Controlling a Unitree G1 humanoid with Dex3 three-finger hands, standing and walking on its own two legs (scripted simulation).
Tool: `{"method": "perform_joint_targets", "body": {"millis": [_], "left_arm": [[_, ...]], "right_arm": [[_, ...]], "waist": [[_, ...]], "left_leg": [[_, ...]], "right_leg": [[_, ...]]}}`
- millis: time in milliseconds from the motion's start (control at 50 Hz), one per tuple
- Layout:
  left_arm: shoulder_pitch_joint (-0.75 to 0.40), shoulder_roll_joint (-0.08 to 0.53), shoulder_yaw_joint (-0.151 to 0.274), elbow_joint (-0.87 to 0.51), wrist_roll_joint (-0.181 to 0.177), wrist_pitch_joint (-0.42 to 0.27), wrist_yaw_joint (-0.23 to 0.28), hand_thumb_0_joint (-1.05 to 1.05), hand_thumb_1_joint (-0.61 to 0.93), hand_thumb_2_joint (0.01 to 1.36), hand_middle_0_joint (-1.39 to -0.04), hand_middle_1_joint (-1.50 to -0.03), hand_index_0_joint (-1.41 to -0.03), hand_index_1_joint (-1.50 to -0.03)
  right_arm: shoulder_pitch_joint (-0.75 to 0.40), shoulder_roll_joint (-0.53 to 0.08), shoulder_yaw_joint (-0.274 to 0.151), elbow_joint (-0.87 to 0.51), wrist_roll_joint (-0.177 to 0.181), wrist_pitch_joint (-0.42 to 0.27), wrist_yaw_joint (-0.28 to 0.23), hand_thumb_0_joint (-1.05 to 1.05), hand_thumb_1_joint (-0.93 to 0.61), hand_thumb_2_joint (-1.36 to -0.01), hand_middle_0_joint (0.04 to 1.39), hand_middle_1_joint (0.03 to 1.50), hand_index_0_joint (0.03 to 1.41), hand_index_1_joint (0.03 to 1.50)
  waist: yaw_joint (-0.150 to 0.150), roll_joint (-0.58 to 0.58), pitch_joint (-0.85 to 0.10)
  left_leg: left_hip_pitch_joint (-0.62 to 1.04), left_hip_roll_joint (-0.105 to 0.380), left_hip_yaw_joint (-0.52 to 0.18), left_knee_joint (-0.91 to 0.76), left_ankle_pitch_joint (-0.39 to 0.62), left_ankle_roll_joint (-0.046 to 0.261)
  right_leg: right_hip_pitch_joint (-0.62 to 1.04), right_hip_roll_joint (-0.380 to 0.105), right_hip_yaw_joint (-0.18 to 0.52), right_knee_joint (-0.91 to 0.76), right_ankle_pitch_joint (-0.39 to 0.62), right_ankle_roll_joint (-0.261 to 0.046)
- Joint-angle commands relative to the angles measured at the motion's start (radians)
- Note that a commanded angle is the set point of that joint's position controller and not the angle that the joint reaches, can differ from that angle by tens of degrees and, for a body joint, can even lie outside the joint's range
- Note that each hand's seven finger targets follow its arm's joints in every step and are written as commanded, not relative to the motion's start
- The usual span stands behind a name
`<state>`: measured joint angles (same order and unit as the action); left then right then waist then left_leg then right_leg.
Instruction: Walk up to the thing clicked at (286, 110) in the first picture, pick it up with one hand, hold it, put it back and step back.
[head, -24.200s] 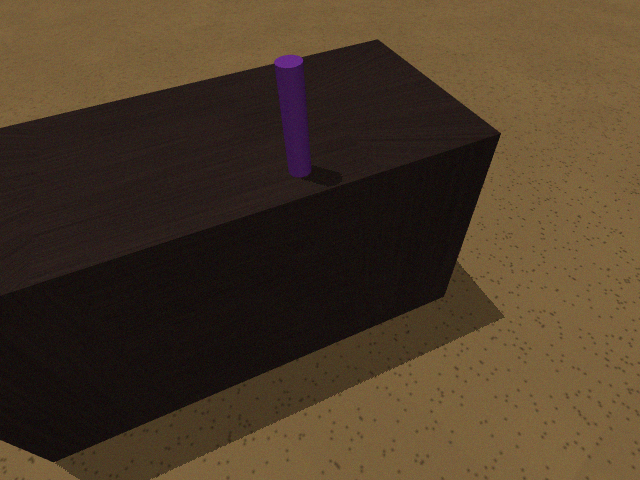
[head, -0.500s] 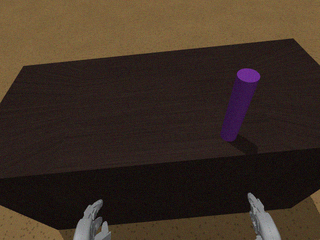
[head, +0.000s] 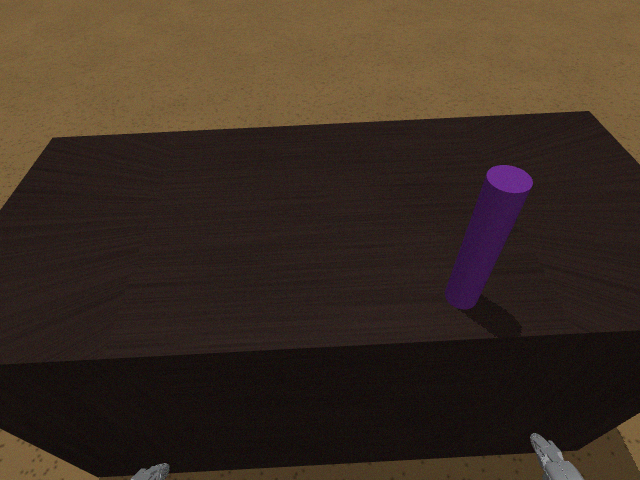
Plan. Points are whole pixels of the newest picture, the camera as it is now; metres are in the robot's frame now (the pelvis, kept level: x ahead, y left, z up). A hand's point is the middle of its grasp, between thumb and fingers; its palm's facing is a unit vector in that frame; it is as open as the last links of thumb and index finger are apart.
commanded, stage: home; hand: right
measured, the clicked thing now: (481, 246) +0.41 -0.19 +0.05
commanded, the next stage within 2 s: stand in 1.72 s
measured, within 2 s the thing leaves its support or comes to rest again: neither
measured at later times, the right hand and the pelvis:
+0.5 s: hand out of the picture +0.02 -0.26 -0.14, palm faces -0.06 +0.93 -0.36, open 17.3 cm; pelvis -0.04 -0.01 +0.01, yaw +0 degrees
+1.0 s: hand out of the picture +0.04 -0.26 -0.14, palm faces -0.06 +0.93 -0.35, open 17.2 cm; pelvis -0.02 +0.00 +0.02, yaw +1 degrees
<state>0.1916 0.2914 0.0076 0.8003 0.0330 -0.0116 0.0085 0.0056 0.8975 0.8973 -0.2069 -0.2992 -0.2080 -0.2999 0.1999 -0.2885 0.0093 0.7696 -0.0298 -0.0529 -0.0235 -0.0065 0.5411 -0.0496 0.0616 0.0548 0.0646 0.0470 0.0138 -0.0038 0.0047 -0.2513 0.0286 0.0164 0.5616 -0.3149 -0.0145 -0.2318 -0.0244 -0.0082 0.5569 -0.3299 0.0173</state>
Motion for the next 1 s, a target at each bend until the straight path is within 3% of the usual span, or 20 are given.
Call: {"method": "perform_joint_targets", "body": {"millis": [0,40,80,140,280,360,420,500,560,680,940,980], "left_arm": [[-0.038,0.198,0.046,-0.022,-0.003,-0.024,0.002,0.0,0.897,0.901,-0.201,-0.297,-0.2,-0.298],[-0.053,0.209,0.044,0.007,-0.001,-0.018,0.001,0.0,0.897,0.901,-0.201,-0.297,-0.2,-0.298],[-0.057,0.222,0.042,0.041,-0.004,-0.015,-0.002,0.0,0.897,0.901,-0.201,-0.297,-0.2,-0.298],[-0.058,0.239,0.037,0.09,-0.01,-0.011,-0.006,0.0,0.897,0.901,-0.201,-0.298,-0.2,-0.299],[-0.077,0.282,0.03,0.185,-0.009,-0.009,-0.01,0.0,0.897,0.901,-0.2,-0.298,-0.2,-0.299],[-0.064,0.291,0.025,0.223,-0.012,-0.015,-0.011,0.0,0.897,0.901,-0.2,-0.298,-0.2,-0.298],[-0.072,0.297,0.026,0.237,-0.01,-0.013,-0.01,0.0,0.897,0.901,-0.2,-0.299,-0.2,-0.299],[-0.069,0.288,0.026,0.253,-0.015,-0.01,-0.01,0.0,0.897,0.901,-0.2,-0.298,-0.2,-0.299],[-0.052,0.288,0.027,0.267,-0.015,-0.009,-0.011,0.0,0.897,0.901,-0.2,-0.298,-0.2,-0.299],[-0.059,0.274,0.024,0.275,-0.016,-0.011,-0.008,0.0,0.897,0.901,-0.2,-0.298,-0.2,-0.299],[-0.073,0.276,0.022,0.287,-0.02,-0.012,-0.004,0.0,0.897,0.901,-0.2,-0.299,-0.2,-0.299],[-0.082,0.276,0.021,0.286,-0.02,-0.014,-0.003,0.0,0.897,0.901,-0.2,-0.298,-0.2,-0.299]], "right_arm": [[-0.043,-0.199,-0.048,-0.013,0.002,-0.018,-0.001,0.0,0.55,-0.054,0.053,0.053,0.053,0.053],[-0.051,-0.229,-0.051,0.026,0.002,-0.012,0.003,0.0,0.558,-0.049,0.052,0.051,0.052,0.051],[-0.062,-0.238,-0.049,0.068,0.003,-0.01,0.004,0.0,0.534,-0.063,0.054,0.055,0.054,0.055],[-0.072,-0.256,-0.043,0.121,0.006,-0.007,0.004,0.0,0.542,-0.058,0.053,0.054,0.053,0.054],[-0.081,-0.295,-0.033,0.21,0.008,0.012,0.012,0.0,0.54,-0.059,0.053,0.054,0.053,0.054],[-0.083,-0.293,-0.026,0.241,0.011,0.013,0.016,0.0,0.536,-0.062,0.054,0.055,0.054,0.055],[-0.065,-0.302,-0.026,0.259,0.01,0.018,0.017,0.0,0.536,-0.061,0.054,0.054,0.054,0.054],[-0.063,-0.302,-0.026,0.272,0.008,0.019,0.016,0.0,0.525,-0.068,0.055,0.056,0.055,0.056],[-0.066,-0.296,-0.025,0.28,0.011,0.019,0.015,0.0,0.533,-0.063,0.054,0.055,0.054,0.055],[-0.068,-0.289,-0.022,0.287,0.013,0.016,0.012,0.0,0.518,-0.072,0.055,0.058,0.055,0.058],[-0.081,-0.29,-0.022,0.3,0.019,0.018,0.01,0.0,0.515,-0.073,0.056,0.058,0.056,0.058],[-0.09,-0.287,-0.022,0.298,0.019,0.018,0.01,0.0,0.533,-0.063,0.054,0.055,0.054,0.055]], "waist": [[-0.006,-0.017,-0.055],[-0.006,0.019,-0.018],[-0.009,0.018,-0.031],[-0.007,0.038,-0.026],[-0.015,0.002,0.026],[-0.011,-0.015,0.013],[-0.019,-0.006,0.035],[-0.015,0.01,0.033],[-0.009,0.008,0.048],[-0.011,0.013,0.008],[-0.014,0.005,0.006],[-0.012,-0.009,-0.016]], "left_leg": [[0.05,0.083,-0.062,-0.098,0.37,0.052],[0.036,0.087,-0.076,-0.131,0.309,0.049],[0.076,0.088,-0.081,-0.14,0.347,0.045],[0.093,0.09,-0.088,-0.178,0.312,0.041],[0.067,0.082,-0.104,-0.261,0.067,0.041],[0.101,0.083,-0.104,-0.256,0.097,0.042],[0.087,0.077,-0.103,-0.262,0.037,0.041],[0.056,0.085,-0.115,-0.282,0.029,0.044],[0.061,0.085,-0.12,-0.286,0.005,0.041],[0.091,0.096,-0.117,-0.28,0.101,0.041],[0.116,0.096,-0.11,-0.28,0.178,0.036],[0.138,0.104,-0.108,-0.264,0.26,0.037]], "right_leg": [[0.032,-0.075,0.056,-0.101,0.332,-0.038],[0.034,-0.073,0.065,-0.134,0.257,-0.044],[0.049,-0.076,0.069,-0.147,0.274,-0.049],[0.067,-0.073,0.071,-0.179,0.239,-0.044],[0.057,-0.075,0.087,-0.265,0.068,-0.042],[0.06,-0.087,0.102,-0.293,0.077,-0.043],[0.03,-0.088,0.112,-0.318,-0.002,-0.043],[0.066,-0.083,0.102,-0.3,0.043,-0.042],[0.041,-0.081,0.104,-0.305,0.021,-0.04],[0.075,-0.088,0.098,-0.287,0.132,-0.04],[0.087,-0.095,0.088,-0.293,0.187,-0.031],[0.106,-0.103,0.089,-0.285,0.246,-0.033]]}}
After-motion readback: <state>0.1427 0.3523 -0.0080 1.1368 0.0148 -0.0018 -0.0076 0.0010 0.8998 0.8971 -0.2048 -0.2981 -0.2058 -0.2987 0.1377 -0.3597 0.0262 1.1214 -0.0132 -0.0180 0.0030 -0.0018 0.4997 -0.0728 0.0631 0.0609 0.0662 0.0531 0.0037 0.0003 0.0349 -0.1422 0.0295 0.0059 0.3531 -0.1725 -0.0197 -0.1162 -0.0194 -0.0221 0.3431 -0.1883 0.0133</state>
